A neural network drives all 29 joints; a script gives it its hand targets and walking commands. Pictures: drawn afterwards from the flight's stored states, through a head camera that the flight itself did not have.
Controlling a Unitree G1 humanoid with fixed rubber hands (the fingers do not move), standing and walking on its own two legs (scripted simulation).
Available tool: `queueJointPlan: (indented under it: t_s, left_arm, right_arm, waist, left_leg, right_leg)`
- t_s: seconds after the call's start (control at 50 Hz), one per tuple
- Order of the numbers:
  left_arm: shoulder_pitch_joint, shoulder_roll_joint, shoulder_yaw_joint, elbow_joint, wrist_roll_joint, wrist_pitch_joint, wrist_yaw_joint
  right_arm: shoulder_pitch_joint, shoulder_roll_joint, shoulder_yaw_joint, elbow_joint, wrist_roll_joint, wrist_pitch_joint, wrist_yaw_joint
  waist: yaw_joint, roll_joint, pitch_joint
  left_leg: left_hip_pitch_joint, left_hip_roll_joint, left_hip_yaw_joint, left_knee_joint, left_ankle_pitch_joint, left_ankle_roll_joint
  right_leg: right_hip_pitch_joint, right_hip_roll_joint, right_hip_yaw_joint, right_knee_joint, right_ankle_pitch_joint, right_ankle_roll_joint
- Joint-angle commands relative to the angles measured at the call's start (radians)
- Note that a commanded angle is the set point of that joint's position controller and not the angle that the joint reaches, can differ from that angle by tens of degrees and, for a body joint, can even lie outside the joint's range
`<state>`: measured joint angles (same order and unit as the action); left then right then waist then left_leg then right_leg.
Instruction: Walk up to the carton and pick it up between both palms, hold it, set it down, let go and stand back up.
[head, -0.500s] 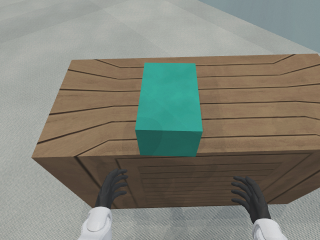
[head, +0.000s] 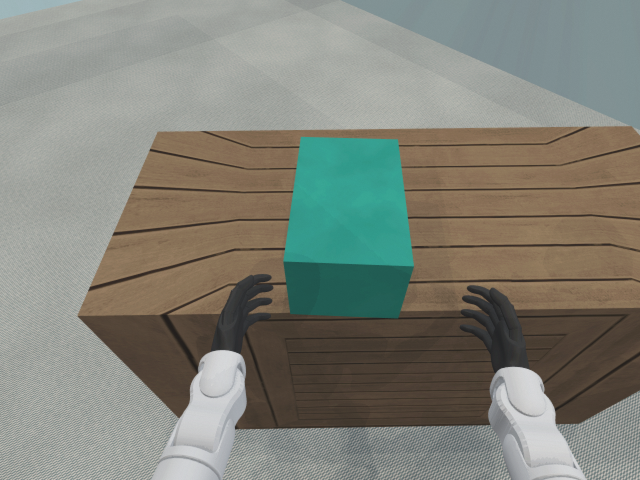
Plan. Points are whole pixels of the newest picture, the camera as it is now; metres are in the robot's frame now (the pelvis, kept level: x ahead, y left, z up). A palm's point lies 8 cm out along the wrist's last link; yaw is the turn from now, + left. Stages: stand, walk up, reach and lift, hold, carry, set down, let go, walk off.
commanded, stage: reach and lift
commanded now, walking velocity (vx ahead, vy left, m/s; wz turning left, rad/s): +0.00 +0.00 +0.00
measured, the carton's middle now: (346, 222) +0.51 +0.02 -0.02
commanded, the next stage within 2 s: none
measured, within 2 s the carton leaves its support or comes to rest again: neither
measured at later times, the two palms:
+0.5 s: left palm (245, 265) +0.36 +0.15 +0.06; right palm (499, 284) +0.35 -0.18 +0.05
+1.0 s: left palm (252, 199) +0.43 +0.15 +0.11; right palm (499, 216) +0.42 -0.18 +0.10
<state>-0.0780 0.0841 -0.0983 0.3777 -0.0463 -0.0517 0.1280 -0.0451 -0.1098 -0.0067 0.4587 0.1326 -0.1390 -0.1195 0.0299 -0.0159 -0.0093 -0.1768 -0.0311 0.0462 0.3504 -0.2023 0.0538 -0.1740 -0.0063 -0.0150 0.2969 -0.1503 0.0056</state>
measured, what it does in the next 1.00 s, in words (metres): stands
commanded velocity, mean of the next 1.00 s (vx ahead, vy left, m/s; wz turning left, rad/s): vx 0.00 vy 0.00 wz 0.00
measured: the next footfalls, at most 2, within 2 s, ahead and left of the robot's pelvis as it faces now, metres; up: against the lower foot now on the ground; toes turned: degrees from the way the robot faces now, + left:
none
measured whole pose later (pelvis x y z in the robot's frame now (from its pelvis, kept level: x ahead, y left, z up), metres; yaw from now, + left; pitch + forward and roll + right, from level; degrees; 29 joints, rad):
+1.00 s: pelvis -0.01 -0.02 +0.00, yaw +1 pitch +13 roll +0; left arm -0.94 0.18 0.07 1.05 -0.11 0.12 0.11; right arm -0.88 -0.12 -0.16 1.00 0.06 0.11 -0.18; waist -0.02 0.00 -0.15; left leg -0.39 -0.02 0.02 0.28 -0.11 0.03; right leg -0.38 0.00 -0.04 0.24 -0.08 -0.01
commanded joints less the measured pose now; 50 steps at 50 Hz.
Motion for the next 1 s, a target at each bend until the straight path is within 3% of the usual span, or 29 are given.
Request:
queueJointPlan:
  t_s: [0.0,0.06,0.14,0.52,0.98]
  left_arm:
    - [-0.321,0.019,0.019,-0.08,-0.001,-0.037,0.007]
    - [-0.43,0.02,0.023,-0.033,-0.016,-0.001,0.021]
    - [-0.537,0.013,0.034,0.037,-0.021,0.015,0.029]
    - [-0.991,0.074,0.114,0.343,-0.043,0.043,0.007]
    - [-1.342,0.246,0.185,0.517,-0.07,0.139,-0.011]
  right_arm:
    - [-0.287,-0.082,-0.053,-0.083,-0.015,-0.031,-0.006]
    - [-0.387,-0.092,-0.071,-0.057,-0.019,0.009,-0.006]
    - [-0.489,-0.107,-0.083,-0.014,-0.016,0.036,-0.002]
    - [-0.929,-0.108,-0.125,0.238,-0.056,0.095,-0.033]
    - [-1.333,-0.128,-0.154,0.371,-0.078,0.22,-0.064]
  waist:
    - [-0.01,0.022,-0.253]
    - [-0.011,0.011,-0.293]
    - [-0.012,0.009,-0.367]
    - [-0.038,0.013,-0.547]
    - [-0.052,0.026,-0.765]
  left_leg:
    - [0.104,0.047,-0.082,-0.026,0.279,-0.056]
    - [0.098,0.053,-0.083,-0.029,0.241,-0.053]
    - [0.127,0.049,-0.088,-0.007,0.326,-0.058]
    - [0.123,0.027,-0.079,0.003,0.383,-0.057]
    - [0.03,-0.003,-0.058,-0.03,0.483,-0.07]
  right_leg:
    - [0.01,0.001,0.045,-0.033,0.085,-0.085]
    - [-0.007,0.0,0.036,-0.03,0.065,-0.081]
    - [-0.005,0.004,0.031,-0.026,0.103,-0.077]
    - [-0.025,0.017,0.018,-0.028,0.162,-0.055]
    - [0.056,0.016,0.025,-0.031,0.346,-0.03]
